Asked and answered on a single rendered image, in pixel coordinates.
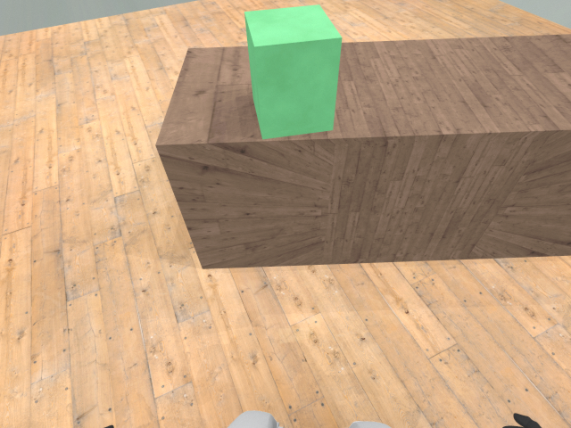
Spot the robot left thigh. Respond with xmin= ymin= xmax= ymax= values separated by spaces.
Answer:
xmin=228 ymin=410 xmax=283 ymax=428

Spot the carton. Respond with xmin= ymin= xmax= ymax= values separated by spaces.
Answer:
xmin=244 ymin=4 xmax=342 ymax=139

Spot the pedestal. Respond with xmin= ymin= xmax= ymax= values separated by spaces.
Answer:
xmin=155 ymin=34 xmax=571 ymax=269

